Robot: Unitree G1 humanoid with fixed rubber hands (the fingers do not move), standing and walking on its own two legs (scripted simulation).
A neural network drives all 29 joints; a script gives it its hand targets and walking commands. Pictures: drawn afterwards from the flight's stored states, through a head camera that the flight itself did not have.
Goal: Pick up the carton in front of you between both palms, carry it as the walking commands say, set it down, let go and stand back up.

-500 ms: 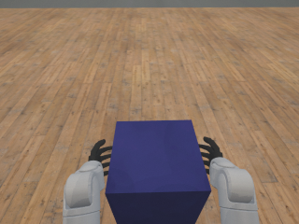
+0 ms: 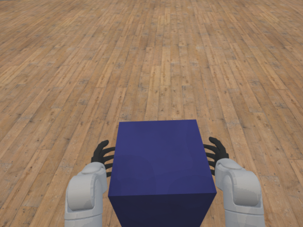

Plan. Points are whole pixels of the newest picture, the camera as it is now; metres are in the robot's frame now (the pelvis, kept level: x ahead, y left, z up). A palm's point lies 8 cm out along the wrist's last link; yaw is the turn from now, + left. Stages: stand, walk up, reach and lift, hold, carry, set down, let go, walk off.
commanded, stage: carry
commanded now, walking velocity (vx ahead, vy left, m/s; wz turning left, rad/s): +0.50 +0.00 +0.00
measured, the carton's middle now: (159, 177) +0.27 +0.00 -0.01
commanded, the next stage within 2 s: none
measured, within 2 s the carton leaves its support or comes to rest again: neither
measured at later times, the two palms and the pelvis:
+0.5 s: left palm (108, 88) +0.58 +0.18 +0.07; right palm (190, 88) +0.56 -0.12 +0.08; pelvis +0.31 +0.05 +0.00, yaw -4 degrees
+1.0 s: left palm (123, 53) +0.84 +0.15 +0.08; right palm (188, 52) +0.83 -0.15 +0.07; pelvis +0.56 +0.01 +0.00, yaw -1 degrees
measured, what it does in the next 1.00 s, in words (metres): walks ahead: left foot, then right foot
